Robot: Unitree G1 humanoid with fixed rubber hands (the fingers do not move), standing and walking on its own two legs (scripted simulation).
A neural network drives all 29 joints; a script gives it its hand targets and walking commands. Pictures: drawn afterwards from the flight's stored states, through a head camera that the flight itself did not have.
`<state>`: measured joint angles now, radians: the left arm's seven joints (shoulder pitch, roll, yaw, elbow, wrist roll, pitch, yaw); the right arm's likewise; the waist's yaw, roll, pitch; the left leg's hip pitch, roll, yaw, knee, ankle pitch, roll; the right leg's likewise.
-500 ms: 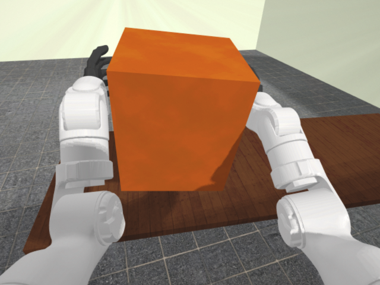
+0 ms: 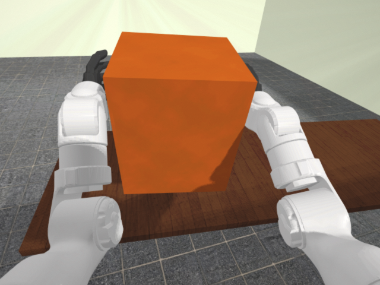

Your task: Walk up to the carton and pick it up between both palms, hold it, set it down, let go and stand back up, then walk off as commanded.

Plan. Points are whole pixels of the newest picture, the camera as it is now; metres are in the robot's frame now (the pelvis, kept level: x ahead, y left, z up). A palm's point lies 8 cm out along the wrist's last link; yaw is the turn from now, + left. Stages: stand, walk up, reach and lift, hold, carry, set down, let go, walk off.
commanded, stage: hold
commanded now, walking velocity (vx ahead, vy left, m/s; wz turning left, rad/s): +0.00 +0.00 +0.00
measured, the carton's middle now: (176, 115) +0.36 +0.01 +0.25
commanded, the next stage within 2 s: none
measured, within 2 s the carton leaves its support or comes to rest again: neither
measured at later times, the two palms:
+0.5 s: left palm (101, 88) +0.37 +0.15 +0.30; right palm (254, 104) +0.36 -0.15 +0.27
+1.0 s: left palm (104, 86) +0.37 +0.14 +0.31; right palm (257, 105) +0.36 -0.16 +0.27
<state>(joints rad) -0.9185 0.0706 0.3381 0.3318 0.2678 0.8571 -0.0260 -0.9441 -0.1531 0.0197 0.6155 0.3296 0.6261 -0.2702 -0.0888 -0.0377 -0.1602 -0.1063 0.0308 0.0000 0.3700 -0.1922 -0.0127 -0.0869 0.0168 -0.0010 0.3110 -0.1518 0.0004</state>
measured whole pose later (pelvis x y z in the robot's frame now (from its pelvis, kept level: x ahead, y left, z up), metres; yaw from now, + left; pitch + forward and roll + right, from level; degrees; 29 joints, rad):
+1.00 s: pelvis +0.00 +0.00 +0.00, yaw +0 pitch -4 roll -1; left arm -0.94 0.06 0.35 0.34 0.28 0.86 -0.02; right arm -0.94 -0.15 0.00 0.62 0.33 0.62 -0.26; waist -0.09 0.02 -0.14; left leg -0.11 0.03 0.00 0.37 -0.19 -0.01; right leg -0.09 0.02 0.00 0.31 -0.15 0.00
